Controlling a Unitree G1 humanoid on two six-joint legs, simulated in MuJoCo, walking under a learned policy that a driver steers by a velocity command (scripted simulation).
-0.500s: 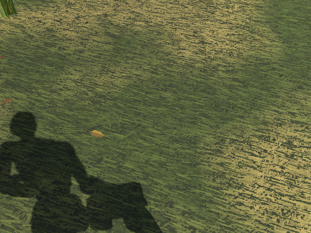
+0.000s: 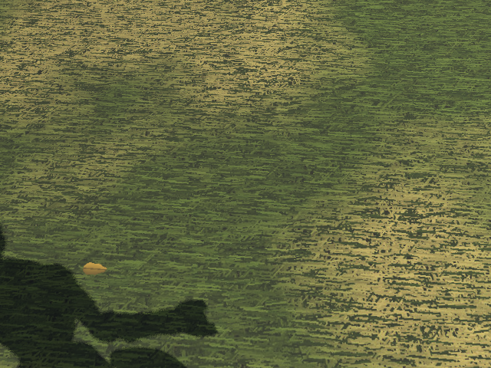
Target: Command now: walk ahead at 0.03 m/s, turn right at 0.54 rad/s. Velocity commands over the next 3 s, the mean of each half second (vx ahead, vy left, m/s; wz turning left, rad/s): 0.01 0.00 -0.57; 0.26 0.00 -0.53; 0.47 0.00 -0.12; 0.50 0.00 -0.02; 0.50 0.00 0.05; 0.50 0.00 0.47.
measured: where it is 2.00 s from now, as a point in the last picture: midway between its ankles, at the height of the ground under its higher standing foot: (388, 348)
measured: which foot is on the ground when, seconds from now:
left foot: up 0.00-0.06, down 0.08-0.50, up 0.52-0.92, down 0.94-1.00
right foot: down 0.00-0.08, up 0.10-0.48, down 0.50-0.96, up 0.98-1.00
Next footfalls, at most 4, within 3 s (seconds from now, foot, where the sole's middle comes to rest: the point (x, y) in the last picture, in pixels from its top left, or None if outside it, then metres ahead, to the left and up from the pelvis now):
0.08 left None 0.08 0.15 -0.77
0.50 right None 0.00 -0.10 -0.77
0.94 left None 0.22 0.04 -0.77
1.42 right None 0.33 -0.34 -0.77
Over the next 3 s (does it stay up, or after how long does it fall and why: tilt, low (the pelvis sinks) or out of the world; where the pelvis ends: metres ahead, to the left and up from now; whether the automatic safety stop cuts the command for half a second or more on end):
stays up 0.99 -0.62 -0.02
